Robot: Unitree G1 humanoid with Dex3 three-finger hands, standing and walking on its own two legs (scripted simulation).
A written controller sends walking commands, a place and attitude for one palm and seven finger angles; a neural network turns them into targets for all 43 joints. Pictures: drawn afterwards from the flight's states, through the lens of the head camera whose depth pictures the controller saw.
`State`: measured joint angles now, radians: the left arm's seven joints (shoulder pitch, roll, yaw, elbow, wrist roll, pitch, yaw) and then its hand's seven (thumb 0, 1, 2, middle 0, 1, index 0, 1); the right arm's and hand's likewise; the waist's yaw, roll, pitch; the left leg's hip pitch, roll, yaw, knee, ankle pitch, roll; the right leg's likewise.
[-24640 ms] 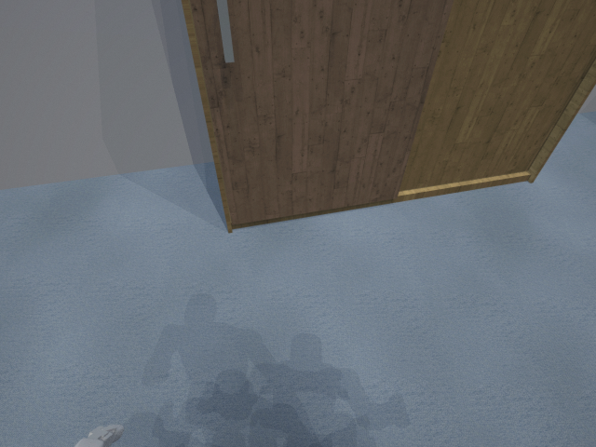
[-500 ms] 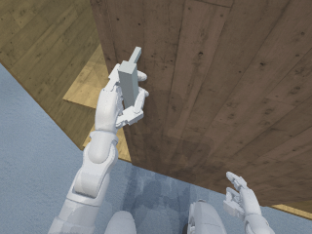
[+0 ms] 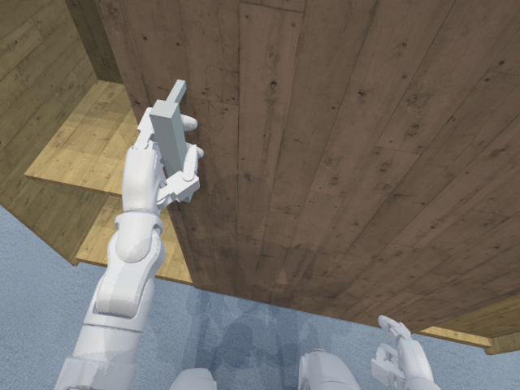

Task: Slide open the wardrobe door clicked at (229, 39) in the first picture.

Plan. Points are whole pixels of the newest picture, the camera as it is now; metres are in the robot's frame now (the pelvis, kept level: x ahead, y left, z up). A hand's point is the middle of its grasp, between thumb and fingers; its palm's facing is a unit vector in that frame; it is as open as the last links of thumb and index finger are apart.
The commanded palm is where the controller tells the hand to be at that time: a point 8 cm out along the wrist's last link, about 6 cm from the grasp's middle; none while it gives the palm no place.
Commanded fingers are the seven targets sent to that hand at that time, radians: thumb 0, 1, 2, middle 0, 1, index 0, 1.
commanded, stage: step sideways, sliding the door along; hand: left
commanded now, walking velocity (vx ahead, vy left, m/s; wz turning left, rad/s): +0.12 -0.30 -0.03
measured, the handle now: (181, 146) +0.40 +0.18 +0.12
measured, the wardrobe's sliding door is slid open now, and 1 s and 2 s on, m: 0.48 0.48 0.48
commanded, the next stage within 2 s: stop walking and hold the door there in 0.44 s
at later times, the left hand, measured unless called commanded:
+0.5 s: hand (199, 168) +0.36 +0.14 +0.13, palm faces +0.47 -0.88 -0.01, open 6.6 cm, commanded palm +0.32 +0.11 +0.12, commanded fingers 0.00 0.90 0.90 -0.45 -1.40 -0.45 -1.40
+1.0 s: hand (188, 172) +0.36 +0.16 +0.12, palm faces +0.53 -0.79 -0.31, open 6.5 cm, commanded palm +0.31 +0.18 +0.10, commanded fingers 0.00 0.90 0.90 -0.45 -1.40 -0.45 -1.40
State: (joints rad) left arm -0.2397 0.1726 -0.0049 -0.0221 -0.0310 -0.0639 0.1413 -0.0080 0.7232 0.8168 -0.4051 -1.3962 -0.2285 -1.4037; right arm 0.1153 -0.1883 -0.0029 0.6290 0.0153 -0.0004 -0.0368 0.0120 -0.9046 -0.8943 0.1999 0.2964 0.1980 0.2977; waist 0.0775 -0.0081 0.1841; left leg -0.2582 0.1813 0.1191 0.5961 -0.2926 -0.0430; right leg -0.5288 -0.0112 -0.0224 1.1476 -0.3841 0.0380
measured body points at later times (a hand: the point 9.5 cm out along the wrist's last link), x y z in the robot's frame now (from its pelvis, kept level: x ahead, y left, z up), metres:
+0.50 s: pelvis +0.01 -0.12 +0.00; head +0.08 -0.07 +0.44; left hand +0.33 +0.19 +0.13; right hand +0.23 -0.34 -0.09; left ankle +0.03 +0.00 -0.73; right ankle +0.02 -0.29 -0.62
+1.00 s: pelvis +0.04 -0.16 -0.01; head +0.05 -0.16 +0.44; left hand +0.32 +0.20 +0.14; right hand +0.20 -0.45 -0.09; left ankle +0.06 -0.07 -0.72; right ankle +0.12 -0.33 -0.73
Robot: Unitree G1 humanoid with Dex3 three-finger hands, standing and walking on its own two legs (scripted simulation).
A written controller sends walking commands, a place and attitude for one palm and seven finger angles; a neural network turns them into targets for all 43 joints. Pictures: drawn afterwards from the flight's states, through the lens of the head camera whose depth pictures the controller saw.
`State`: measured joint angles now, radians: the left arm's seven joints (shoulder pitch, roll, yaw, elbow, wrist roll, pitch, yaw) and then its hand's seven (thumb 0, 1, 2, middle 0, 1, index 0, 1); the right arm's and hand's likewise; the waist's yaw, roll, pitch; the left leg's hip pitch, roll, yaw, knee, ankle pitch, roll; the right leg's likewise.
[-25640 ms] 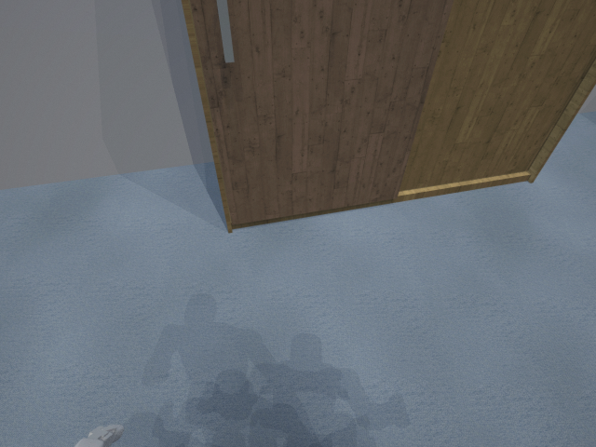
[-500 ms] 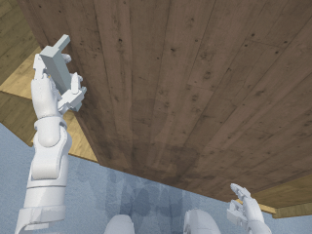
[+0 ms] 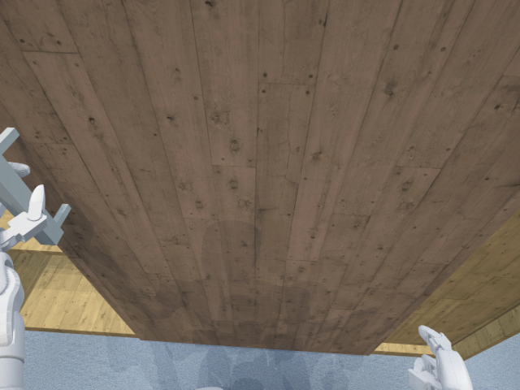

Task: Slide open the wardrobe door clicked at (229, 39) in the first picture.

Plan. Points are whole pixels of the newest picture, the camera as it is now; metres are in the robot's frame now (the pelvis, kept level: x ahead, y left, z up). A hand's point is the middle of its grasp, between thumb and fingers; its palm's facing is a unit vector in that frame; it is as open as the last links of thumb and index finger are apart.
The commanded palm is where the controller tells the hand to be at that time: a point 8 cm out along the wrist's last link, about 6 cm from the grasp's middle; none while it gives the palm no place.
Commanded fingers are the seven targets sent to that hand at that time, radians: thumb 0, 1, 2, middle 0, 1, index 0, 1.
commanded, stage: stop walking and hold the door there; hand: left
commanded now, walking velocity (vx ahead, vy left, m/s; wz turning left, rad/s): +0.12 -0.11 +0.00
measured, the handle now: (31, 190) +0.34 +0.36 +0.13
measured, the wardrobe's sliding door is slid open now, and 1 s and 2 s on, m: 0.48 0.48 0.48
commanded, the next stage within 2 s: none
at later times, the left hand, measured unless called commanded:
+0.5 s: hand (36, 214) +0.30 +0.33 +0.13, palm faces +0.51 -0.83 -0.23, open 6.3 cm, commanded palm +0.26 +0.34 +0.11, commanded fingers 0.00 0.90 0.90 -0.45 -1.40 -0.45 -1.40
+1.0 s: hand (36, 213) +0.30 +0.33 +0.13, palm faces +0.55 -0.80 -0.24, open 6.3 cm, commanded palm +0.26 +0.35 +0.11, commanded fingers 0.00 0.90 0.90 -0.45 -1.40 -0.45 -1.40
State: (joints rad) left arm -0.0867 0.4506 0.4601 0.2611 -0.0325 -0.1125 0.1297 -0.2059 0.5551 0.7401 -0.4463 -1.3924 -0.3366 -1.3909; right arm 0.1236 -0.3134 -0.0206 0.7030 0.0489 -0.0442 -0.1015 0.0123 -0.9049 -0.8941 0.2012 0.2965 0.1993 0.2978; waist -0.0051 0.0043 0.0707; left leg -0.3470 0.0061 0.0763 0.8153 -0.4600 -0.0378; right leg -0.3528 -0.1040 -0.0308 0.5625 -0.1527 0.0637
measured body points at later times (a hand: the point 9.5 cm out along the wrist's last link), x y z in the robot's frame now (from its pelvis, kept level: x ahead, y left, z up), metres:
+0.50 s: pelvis -0.05 +0.01 +0.02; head -0.05 +0.03 +0.47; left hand +0.27 +0.37 +0.15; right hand +0.06 -0.23 -0.08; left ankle +0.03 +0.09 -0.72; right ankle -0.07 -0.11 -0.73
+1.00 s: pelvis -0.05 +0.00 +0.01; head -0.06 -0.01 +0.46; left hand +0.27 +0.37 +0.15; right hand +0.04 -0.28 -0.09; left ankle +0.03 +0.09 -0.72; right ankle -0.07 -0.11 -0.72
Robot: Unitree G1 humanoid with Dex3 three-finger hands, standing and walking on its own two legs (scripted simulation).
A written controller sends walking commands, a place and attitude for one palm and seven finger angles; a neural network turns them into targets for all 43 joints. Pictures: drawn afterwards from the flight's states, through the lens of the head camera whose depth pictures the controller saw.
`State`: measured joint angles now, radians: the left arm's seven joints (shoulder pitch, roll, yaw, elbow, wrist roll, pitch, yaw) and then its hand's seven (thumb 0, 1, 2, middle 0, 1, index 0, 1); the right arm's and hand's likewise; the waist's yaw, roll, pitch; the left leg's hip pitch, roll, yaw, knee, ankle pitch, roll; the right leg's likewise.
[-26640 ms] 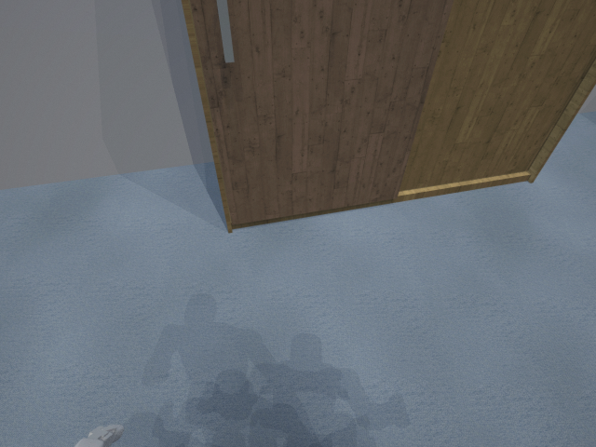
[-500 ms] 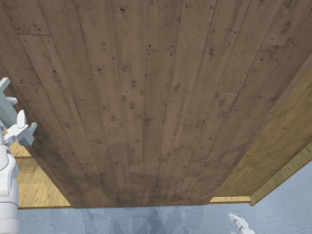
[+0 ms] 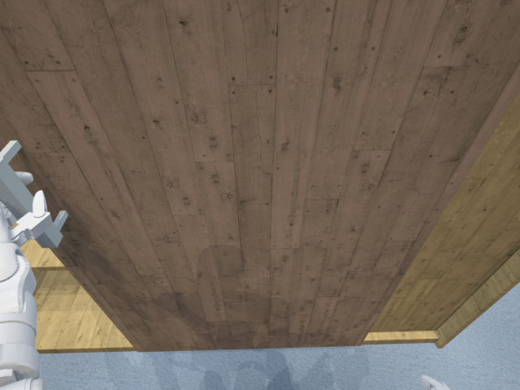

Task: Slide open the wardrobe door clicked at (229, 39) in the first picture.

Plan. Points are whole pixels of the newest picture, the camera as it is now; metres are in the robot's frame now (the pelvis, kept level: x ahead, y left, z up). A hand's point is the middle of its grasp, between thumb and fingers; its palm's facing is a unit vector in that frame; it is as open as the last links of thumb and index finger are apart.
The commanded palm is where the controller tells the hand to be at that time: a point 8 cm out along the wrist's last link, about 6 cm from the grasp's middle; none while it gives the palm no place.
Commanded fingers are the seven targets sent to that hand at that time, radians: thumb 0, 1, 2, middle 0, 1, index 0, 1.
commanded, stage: stop walking and hold the door there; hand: left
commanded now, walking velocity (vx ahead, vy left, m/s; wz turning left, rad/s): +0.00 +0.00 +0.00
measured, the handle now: (32, 197) +0.36 +0.39 +0.12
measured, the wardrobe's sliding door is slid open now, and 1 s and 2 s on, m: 0.48 0.48 0.47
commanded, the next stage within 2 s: loosen the grip on the handle in 1.38 s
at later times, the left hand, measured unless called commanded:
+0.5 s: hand (36, 219) +0.32 +0.37 +0.11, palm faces +0.48 -0.83 -0.28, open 5.9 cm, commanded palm +0.27 +0.41 +0.10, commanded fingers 0.00 0.90 0.90 -0.45 -1.40 -0.45 -1.40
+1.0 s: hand (36, 220) +0.31 +0.36 +0.12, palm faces +0.37 -0.91 -0.18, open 5.8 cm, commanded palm +0.28 +0.39 +0.10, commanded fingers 0.00 0.90 0.90 -0.45 -1.40 -0.45 -1.40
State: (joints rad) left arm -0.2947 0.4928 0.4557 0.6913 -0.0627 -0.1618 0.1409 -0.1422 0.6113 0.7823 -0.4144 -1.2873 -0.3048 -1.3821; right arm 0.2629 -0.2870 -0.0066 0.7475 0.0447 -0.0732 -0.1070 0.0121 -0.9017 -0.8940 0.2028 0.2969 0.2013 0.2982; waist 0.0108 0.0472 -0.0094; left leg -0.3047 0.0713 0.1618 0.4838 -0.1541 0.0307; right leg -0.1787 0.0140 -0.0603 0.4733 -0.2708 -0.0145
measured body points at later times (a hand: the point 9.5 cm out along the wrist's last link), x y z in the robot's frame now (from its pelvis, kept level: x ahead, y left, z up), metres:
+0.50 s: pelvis -0.02 +0.06 -0.01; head -0.01 +0.05 +0.44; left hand +0.29 +0.41 +0.13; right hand +0.13 -0.23 -0.11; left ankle +0.03 +0.16 -0.74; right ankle -0.01 -0.11 -0.74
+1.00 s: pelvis -0.11 +0.10 -0.01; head -0.06 +0.11 +0.44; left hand +0.29 +0.41 +0.13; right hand +0.01 -0.15 -0.12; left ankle +0.03 +0.16 -0.74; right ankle -0.15 +0.00 -0.74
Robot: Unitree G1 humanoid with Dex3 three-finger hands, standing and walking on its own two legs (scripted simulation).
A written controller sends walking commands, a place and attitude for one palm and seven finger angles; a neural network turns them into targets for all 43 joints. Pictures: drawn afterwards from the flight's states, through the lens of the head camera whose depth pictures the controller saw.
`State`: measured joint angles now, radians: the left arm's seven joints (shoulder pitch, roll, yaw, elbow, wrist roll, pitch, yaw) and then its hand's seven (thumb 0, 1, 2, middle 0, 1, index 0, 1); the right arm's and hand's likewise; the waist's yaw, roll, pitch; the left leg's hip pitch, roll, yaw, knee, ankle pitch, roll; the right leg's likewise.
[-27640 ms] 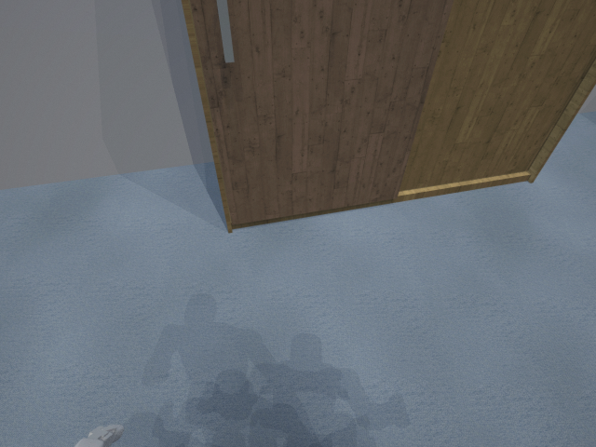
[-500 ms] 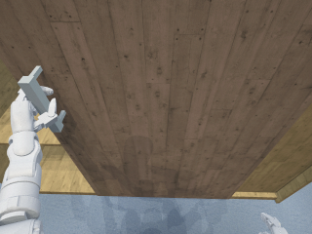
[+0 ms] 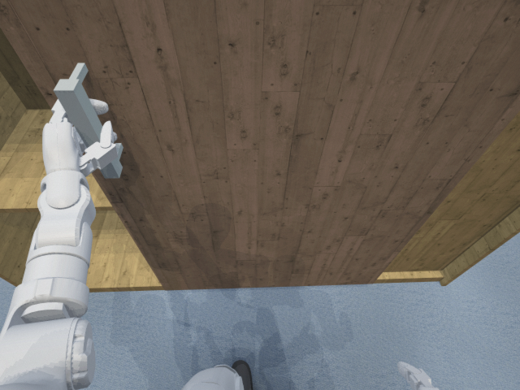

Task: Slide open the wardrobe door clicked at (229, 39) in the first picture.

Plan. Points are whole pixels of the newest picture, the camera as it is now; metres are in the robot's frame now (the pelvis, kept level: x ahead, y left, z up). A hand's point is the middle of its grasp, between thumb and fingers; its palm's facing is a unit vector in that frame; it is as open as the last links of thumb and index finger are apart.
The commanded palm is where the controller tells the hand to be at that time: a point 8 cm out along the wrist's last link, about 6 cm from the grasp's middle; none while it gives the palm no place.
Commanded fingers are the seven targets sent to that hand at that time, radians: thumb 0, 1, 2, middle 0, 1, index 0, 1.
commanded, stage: stop walking and hold the door there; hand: left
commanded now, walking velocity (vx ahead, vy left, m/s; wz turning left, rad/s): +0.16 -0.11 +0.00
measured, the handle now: (97, 124) +0.46 +0.29 +0.13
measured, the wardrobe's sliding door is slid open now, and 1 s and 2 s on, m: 0.48 0.47 0.47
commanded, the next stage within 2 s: loosen the grip on the handle in 0.38 s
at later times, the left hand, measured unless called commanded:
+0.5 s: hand (107, 147) +0.42 +0.26 +0.13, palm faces +0.34 -0.93 -0.17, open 6.1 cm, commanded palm +0.37 +0.31 +0.11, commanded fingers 0.00 0.66 0.78 -0.45 -1.40 -0.45 -1.40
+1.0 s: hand (102, 153) +0.41 +0.27 +0.12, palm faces +0.34 -0.93 -0.16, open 13.8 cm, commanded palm +0.38 +0.31 +0.11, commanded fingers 0.00 -0.55 0.20 -0.25 -1.15 -0.25 -1.15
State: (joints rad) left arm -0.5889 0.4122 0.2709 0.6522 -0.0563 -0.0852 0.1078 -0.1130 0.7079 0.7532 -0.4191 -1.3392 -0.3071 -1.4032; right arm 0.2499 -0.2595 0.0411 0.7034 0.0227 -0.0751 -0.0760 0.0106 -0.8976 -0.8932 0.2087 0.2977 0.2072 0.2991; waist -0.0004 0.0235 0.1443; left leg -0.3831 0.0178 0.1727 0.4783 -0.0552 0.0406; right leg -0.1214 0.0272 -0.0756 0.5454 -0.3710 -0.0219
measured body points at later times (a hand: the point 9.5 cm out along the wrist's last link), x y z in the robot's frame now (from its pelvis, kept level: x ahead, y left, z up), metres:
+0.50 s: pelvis +0.01 +0.01 +0.00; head +0.01 +0.02 +0.45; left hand +0.39 +0.31 +0.14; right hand +0.11 -0.26 -0.10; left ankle +0.13 +0.06 -0.73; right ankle -0.03 -0.10 -0.71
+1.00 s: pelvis -0.02 -0.01 -0.02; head +0.00 +0.01 +0.43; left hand +0.39 +0.32 +0.13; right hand +0.06 -0.29 -0.11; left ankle +0.13 +0.05 -0.72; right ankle -0.03 -0.10 -0.73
